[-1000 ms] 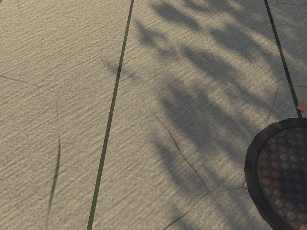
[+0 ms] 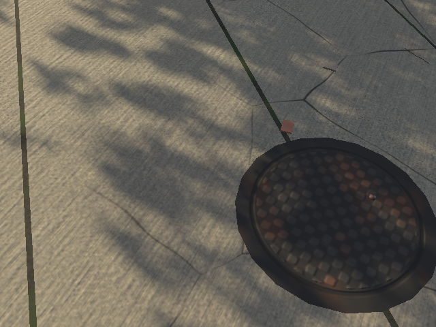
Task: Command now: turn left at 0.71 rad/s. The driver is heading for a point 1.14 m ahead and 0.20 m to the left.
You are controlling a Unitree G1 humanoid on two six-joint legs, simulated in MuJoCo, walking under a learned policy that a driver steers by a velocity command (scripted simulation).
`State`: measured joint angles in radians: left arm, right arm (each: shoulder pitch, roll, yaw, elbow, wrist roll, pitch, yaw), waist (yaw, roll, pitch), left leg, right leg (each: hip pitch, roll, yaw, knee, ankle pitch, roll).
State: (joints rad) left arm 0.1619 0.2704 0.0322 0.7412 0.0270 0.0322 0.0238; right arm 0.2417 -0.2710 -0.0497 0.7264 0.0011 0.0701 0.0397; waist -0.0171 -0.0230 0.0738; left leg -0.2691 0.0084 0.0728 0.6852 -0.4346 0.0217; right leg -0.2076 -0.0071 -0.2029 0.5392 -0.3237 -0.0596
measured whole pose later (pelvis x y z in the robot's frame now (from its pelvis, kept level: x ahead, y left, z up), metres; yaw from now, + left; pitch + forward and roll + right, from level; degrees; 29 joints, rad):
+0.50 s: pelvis +0.18 +0.01 -0.01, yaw +26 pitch +4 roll -1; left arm 0.06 0.31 0.02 0.64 0.03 -0.06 -0.01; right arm 0.43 -0.35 -0.09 0.75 -0.01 -0.04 0.02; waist -0.08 0.01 -0.03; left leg -0.06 -0.10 -0.34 0.55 -0.48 0.07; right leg -0.44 0.02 0.03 0.55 -0.19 0.03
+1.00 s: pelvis +0.50 +0.21 -0.01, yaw +24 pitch +3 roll +0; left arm 0.51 0.26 0.03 0.92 -0.01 -0.07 -0.01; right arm 0.04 -0.26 0.00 0.66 -0.07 -0.08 0.02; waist 0.10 0.00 0.04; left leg -0.48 0.00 0.07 0.66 -0.23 0.04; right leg -0.19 -0.01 0.06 1.12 -0.35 -0.10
